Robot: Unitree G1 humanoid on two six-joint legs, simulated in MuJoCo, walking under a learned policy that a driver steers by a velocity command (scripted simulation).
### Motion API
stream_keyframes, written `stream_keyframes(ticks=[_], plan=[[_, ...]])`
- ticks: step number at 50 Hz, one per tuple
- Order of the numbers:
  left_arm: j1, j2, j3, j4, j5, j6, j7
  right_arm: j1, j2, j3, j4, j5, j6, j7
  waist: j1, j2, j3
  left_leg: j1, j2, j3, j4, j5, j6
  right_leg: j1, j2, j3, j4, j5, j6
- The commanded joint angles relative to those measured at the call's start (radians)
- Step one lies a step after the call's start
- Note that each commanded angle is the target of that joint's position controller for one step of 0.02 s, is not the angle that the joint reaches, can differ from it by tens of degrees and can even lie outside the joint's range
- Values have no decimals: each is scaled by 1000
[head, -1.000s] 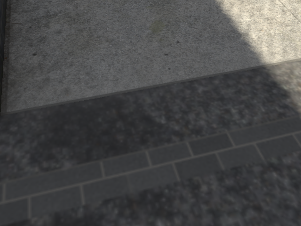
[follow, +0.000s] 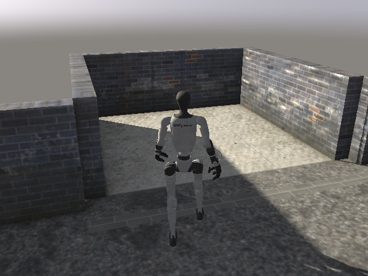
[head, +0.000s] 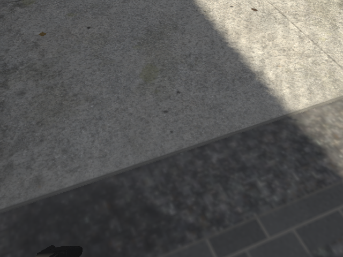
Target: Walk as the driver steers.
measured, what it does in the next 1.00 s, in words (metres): walks ahead, turning left: right foot, then left foot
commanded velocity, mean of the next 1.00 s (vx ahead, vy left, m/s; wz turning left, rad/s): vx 0.50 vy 0.00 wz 0.36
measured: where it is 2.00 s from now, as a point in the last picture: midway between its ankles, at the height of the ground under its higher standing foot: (103, 154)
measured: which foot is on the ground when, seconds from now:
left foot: down 0.00-0.12, up 0.14-0.62, down 0.64-1.00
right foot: up 0.00-0.08, down 0.10-0.66, up 0.68-1.00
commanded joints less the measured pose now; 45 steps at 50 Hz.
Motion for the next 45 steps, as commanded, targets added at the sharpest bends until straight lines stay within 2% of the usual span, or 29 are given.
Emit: stream_keyframes(ticks=[1, 3, 4, 5, 6, 7, 8, 9, 10, 11, 13, 15, 18, 21, 23, 26, 28, 30, 31, 32, 33, 34, 35, 36, 37, 38, 40, 42, 45], plan=[[-129, 76, 16, -107, -3, -25, -20, 34, -186, -49, -23, 8, 9, -11, 13, 102, 65, 20, 312, -123, -2, 430, 134, -14, 24, -8, -64, -54, -34], [-59, 111, 32, -93, 1, -24, -20, 18, -208, -57, -23, 6, 19, -17, 65, 131, 5, 64, 313, -114, 103, 692, 114, 107, 66, -38, -72, -142, -67], [55, 143, 50, -62, 3, -23, -13, -1, -210, -56, -25, 4, 26, -19, 133, 135, -72, 52, 284, -85, 245, 854, 95, 268, 99, -69, -93, -142, -95], [219, 191, 72, -18, 4, -19, -1, -5, -186, -44, -34, -4, 29, -23, 209, 121, -190, -66, 236, -53, 457, 815, 63, 539, 67, -41, -74, -110, -134], [354, 294, 94, 0, 30, -15, 8, 90, -87, -11, -70, -20, 16, -19, 198, -61, -374, -439, 121, -17, 850, 425, 5, 974, -200, 337, -35, -160, -266], [381, 256, 84, 18, 10, -13, 6, 126, -48, 6, -52, -11, -6, -10, 186, -225, -489, -666, -12, -120, 1085, -263, -25, 1110, -323, 726, -204, -327, -362], [331, 189, 62, 13, 2, -10, 8, 30, -156, -22, -74, 17, -25, 0, 207, -137, -349, -780, 55, -182, 1157, -251, -12, 1019, -288, 644, -251, -424, -309], [263, 161, 53, 6, 5, -7, 13, -61, -167, -24, -102, 36, -34, 4, 192, -75, -211, -803, 104, -151, 1136, -172, -3, 867, -258, 483, -271, -386, -271], [202, 138, 44, 8, 12, -9, 12, -104, -152, -22, -111, 25, -33, 2, 156, 4, -116, -776, 147, -131, 1063, -95, -7, 711, -218, 375, -309, -296, -248], [160, 108, 37, 7, 21, -17, 11, -102, -149, -30, -105, 13, -22, -1, 122, -5, -75, -725, 181, -137, 1003, -40, -13, 613, -184, 295, -343, -233, -231], [129, 102, 39, 20, 25, -34, 9, -40, -109, -26, -81, 14, 8, -2, 81, -36, -56, -636, 197, -142, 972, 9, -32, 502, -160, 202, -409, -181, -232], [123, 117, 46, 44, 25, -49, 10, -50, -88, -24, -86, 13, 28, -9, 67, -26, -14, -656, 200, -152, 929, 52, -51, 449, -160, 116, -453, -122, -234], [136, 135, 52, 74, 31, -51, 22, -121, -83, -26, -112, 5, 28, -11, 82, -10, 18, -726, 192, -166, 787, 217, -67, 478, -141, 5, -471, -50, -215], [140, 152, 53, 87, 26, -46, 31, -212, -60, -18, -137, 3, 16, 8, 117, 0, 35, -685, 174, -102, 581, 383, -58, 497, -111, -99, -477, -24, -178], [181, 170, 57, 109, 21, -38, 35, -285, -43, -11, -167, 3, 13, 21, 153, 15, 54, -694, 167, -71, 500, 411, -47, 555, -135, -123, -474, -20, -174], [224, 188, 66, 138, 6, -12, 39, -353, -48, -11, -215, 4, 15, 39, 173, 19, 74, -761, 158, -48, 430, 339, -18, 699, -180, -143, -423, 38, -162], [219, 205, 72, 143, -2, 8, 44, -359, -62, -18, -243, 3, 17, 51, 155, 3, 63, -749, 133, -14, 408, 241, 12, 766, -201, -162, -350, 200, -142], [195, 234, 81, 134, -5, 26, 55, -282, -100, -40, -244, 2, 24, 55, 98, -36, -12, -612, 65, 48, 418, 132, 52, 789, -196, -191, -189, 538, -116], [181, 237, 81, 129, -5, 35, 60, -161, -137, -63, -220, 4, 28, 51, 27, -34, -80, -453, 20, 69, 394, 127, 80, 756, -173, -213, -20, 625, -96], [178, 218, 71, 121, -2, 36, 66, 7, -197, -97, -180, 7, 33, 36, -59, 4, -168, -182, 6, 24, 346, 175, 122, 607, -130, -231, 224, 519, -58], [268, 103, 34, 77, 32, 17, 57, 77, -316, -126, -169, 9, 38, 15, -11, 243, -274, 204, 257, -412, 338, 150, 265, 193, -5, -221, 601, -153, 4], [255, 85, 14, 56, 26, -24, 39, 65, -302, -112, -204, 10, 25, 21, 6, 267, -424, 372, 403, -895, 148, -13, 406, -50, 152, 6, 816, -690, 26], [136, 173, 37, 34, -16, -52, 24, 52, -225, -90, -203, 0, 16, 25, -44, 165, -339, 326, 380, -787, 100, -31, 339, -155, 84, 97, 841, -622, 1], [85, 168, 33, 12, -28, -67, 20, 6, -195, -81, -203, -1, 9, 24, -19, 117, -213, 188, 342, -646, 98, 27, 297, -168, 42, 80, 773, -533, -18], [79, 158, 32, 19, -6, -70, 28, -63, -168, -72, -212, 1, 8, 23, 30, 40, -130, 33, 297, -533, 92, 138, 264, -121, 1, 71, 676, -471, -16], [90, 169, 41, 25, 14, -62, 33, -112, -139, -62, -228, -6, 8, 19, 66, 53, -95, -79, 265, -459, 75, 243, 250, -48, -26, 72, 603, -427, -7], [122, 156, 43, 27, 26, -39, 33, -144, -136, -61, -246, -12, 7, 11, 102, 80, -80, -188, 230, -406, 38, 348, 255, 27, -32, 63, 540, -386, 23], [108, 130, 36, 22, 32, -23, 37, -127, -158, -67, -238, -8, 4, -1, 105, 78, -63, -255, 209, -345, 25, 421, 257, 39, -22, 42, 451, -334, 57], [-10, 98, 22, -10, 31, -20, 37, -89, -177, -73, -219, 0, 10, -18, 66, 97, -32, -298, 155, -282, 32, 369, 211, 56, 12, 33, 211, -141, 83]])
Keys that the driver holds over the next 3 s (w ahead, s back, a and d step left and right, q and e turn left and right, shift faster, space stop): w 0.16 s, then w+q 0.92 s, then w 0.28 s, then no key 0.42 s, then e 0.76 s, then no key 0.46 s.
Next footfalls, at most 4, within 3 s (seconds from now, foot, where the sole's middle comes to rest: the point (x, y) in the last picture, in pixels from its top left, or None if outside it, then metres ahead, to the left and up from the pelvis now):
0.10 right None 0.26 -0.13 -0.78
0.64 left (128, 243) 0.53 0.14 -0.78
1.12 right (148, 167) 0.86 0.05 -0.78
1.58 left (73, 158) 0.94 0.38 -0.78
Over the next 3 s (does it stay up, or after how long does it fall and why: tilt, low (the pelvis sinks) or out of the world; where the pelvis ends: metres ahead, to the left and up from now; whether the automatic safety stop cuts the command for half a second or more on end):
stays up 0.96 0.23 0.00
